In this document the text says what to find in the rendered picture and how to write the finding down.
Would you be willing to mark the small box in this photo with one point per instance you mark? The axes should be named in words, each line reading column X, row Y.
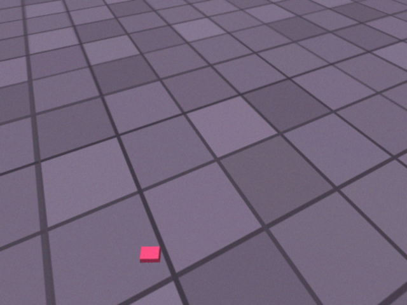
column 150, row 254

